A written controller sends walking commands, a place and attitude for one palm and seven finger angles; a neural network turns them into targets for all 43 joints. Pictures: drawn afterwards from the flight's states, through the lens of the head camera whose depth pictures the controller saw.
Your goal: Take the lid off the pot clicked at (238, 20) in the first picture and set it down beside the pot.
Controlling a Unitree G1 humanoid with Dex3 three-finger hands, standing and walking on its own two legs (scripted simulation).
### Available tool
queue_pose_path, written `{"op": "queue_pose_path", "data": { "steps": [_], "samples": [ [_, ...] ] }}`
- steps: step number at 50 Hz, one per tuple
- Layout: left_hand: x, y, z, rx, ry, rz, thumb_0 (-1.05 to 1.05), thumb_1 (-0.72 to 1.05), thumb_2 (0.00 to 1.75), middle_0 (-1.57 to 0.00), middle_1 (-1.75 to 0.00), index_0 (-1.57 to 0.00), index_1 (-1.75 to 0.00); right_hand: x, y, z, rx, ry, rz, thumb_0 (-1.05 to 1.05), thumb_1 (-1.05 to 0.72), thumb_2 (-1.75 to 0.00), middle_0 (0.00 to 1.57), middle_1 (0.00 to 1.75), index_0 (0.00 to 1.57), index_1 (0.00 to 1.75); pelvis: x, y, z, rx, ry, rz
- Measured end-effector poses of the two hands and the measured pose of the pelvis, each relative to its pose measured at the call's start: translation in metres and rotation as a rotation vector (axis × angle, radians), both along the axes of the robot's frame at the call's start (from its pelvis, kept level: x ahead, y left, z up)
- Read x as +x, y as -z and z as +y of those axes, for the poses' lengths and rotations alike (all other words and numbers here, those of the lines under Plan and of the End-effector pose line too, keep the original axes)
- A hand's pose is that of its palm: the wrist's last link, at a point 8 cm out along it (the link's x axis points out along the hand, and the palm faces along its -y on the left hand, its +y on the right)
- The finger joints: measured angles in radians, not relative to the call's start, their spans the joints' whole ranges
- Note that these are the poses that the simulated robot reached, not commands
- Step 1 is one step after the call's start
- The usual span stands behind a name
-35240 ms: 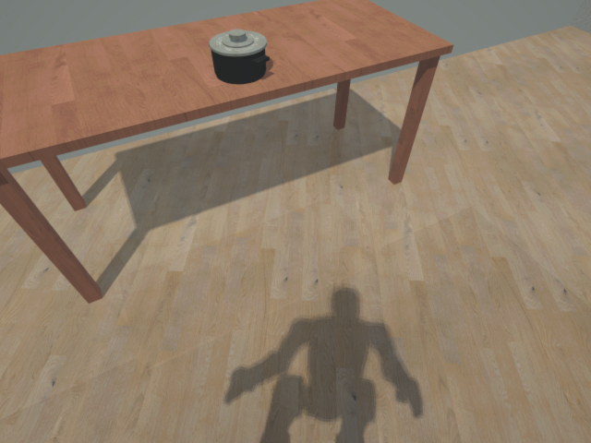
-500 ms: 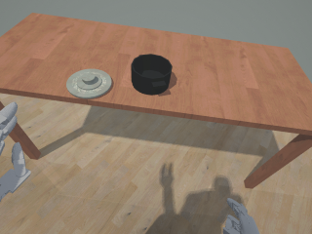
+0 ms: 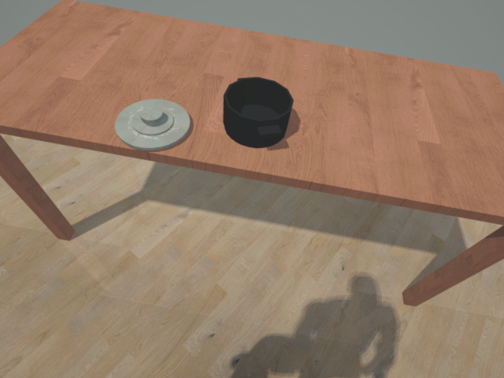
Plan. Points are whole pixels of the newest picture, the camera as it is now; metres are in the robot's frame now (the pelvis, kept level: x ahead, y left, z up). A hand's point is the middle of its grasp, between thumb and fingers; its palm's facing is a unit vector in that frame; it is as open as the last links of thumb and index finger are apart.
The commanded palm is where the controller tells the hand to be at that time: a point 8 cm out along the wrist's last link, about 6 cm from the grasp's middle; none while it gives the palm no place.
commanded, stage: let the arm hang, fingers relaxed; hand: left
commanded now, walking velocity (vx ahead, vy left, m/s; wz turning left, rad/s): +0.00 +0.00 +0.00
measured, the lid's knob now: (151, 115) +0.66 +0.28 -0.03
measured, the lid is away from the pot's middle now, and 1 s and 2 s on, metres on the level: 0.26 0.26 0.26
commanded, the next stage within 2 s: look to check the result in 1.00 s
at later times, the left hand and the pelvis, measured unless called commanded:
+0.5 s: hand out of the picture +0.01 +0.16 -0.18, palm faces +0.03 -0.99 -0.17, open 7.3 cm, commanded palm none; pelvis +0.01 +0.00 +0.00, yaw -1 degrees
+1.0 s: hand out of the picture +0.00 +0.14 -0.18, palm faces +0.03 -0.99 -0.14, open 7.3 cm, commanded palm none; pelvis +0.02 -0.01 +0.00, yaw -1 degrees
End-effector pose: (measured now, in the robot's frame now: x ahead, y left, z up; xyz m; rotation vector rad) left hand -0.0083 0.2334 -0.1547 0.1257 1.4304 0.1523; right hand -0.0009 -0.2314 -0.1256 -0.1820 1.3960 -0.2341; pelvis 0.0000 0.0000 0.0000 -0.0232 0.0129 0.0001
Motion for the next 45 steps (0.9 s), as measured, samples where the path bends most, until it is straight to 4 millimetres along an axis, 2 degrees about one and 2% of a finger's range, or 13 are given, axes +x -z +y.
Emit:
{"op": "queue_pose_path", "data": {
  "steps": [3, 6, 14, 24, 45],
  "samples": [
    [-0.010, -0.004, 0.000, 0.010, 0.000, 0.041, -0.01, 0.95, 0.89, -0.20, -0.30, -0.20, -0.30, -0.014, 0.003, 0.007, 0.022, 0.025, 0.040, 0.00, -0.90, -0.90, 0.20, 0.30, 0.20, 0.30, 0.002, -0.001, 0.001, 0.001, 0.002, -0.003],
    [-0.011, -0.007, -0.003, 0.013, 0.003, 0.054, 0.00, 0.93, 0.89, -0.20, -0.30, -0.20, -0.30, -0.022, 0.007, 0.015, 0.047, 0.044, 0.057, 0.00, -0.90, -0.90, 0.20, 0.30, 0.20, 0.30, 0.003, -0.002, 0.002, 0.003, 0.006, -0.006],
    [0.009, -0.006, -0.022, -0.014, 0.007, 0.004, 0.00, 0.92, 0.90, -0.20, -0.30, -0.20, -0.30, -0.024, 0.015, 0.031, 0.092, 0.064, 0.057, 0.01, -0.92, -0.90, 0.20, 0.30, 0.20, 0.30, 0.007, -0.003, 0.002, 0.010, 0.011, -0.015],
    [0.015, -0.004, -0.026, -0.010, 0.000, -0.006, 0.01, 0.94, 0.90, -0.20, -0.30, -0.20, -0.30, -0.021, 0.015, 0.027, 0.086, 0.080, 0.042, 0.01, -0.92, -0.90, 0.20, 0.30, 0.20, 0.30, 0.012, -0.002, -0.003, 0.015, 0.015, -0.019],
    [0.005, -0.002, -0.041, -0.040, -0.013, 0.034, 0.01, 0.92, 0.90, -0.20, -0.30, -0.20, -0.30, -0.015, 0.013, 0.021, 0.071, 0.082, 0.047, 0.00, -0.92, -0.90, 0.20, 0.30, 0.20, 0.30, 0.017, -0.002, -0.007, 0.016, 0.020, -0.021]
  ]
}}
